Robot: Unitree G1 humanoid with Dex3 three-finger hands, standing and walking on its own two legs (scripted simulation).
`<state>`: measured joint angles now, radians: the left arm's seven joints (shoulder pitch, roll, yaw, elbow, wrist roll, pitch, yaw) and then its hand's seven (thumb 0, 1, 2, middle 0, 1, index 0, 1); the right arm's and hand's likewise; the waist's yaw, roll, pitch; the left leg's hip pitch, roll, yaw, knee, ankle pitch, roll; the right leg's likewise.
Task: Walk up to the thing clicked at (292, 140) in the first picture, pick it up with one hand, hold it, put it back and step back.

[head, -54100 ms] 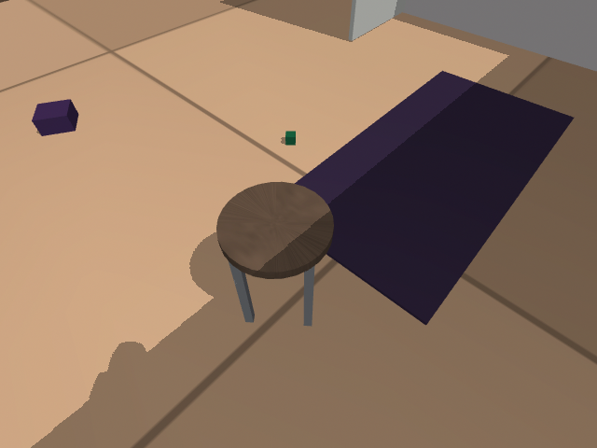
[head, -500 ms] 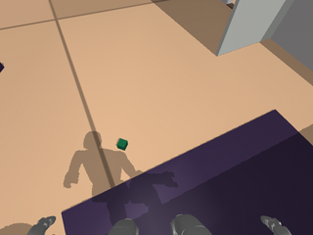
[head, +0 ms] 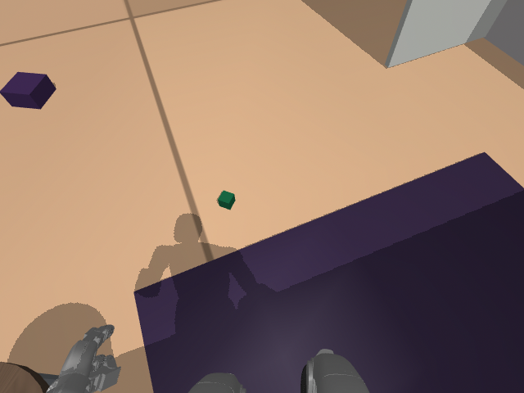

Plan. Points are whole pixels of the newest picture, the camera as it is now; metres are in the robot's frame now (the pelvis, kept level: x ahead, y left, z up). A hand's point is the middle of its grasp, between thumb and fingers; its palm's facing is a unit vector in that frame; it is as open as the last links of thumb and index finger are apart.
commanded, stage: step back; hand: left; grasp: from above
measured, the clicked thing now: (226, 200) +0.87 +0.21 -0.74
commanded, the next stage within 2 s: stand in 1.48 s
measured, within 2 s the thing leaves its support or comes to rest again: neither
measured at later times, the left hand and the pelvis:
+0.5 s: hand out of the picture -0.10 +0.25 -0.12, palm faces -0.03 -0.89 -0.45, open 7.4 cm; pelvis -0.17 -0.02 +0.01, yaw -2 degrees
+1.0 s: hand out of the picture -0.14 +0.25 -0.13, palm faces +0.02 -0.93 -0.37, open 7.4 cm; pelvis -0.19 -0.01 +0.01, yaw +1 degrees
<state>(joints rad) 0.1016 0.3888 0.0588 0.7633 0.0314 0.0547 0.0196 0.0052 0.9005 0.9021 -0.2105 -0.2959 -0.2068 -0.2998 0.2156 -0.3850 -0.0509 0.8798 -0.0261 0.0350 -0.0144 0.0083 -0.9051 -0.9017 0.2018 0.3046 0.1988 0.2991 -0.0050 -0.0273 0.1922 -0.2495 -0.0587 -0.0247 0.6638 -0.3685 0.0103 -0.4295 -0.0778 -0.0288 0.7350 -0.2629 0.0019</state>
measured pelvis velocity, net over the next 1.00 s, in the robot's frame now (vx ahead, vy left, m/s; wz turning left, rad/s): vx -0.19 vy -0.01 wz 0.01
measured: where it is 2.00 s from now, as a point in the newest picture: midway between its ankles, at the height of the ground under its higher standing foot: outside the picture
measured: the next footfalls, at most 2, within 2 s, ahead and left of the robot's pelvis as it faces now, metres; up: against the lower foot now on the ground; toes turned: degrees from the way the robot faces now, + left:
right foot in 0.30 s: -0.11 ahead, -0.12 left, +0.00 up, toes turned -1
left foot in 0.62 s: -0.13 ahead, +0.13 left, +0.00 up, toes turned +1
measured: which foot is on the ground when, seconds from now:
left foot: down 0.00-0.32, up 0.34-0.60, down 0.62-1.00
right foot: down 0.00-0.00, up 0.02-0.28, down 0.30-1.00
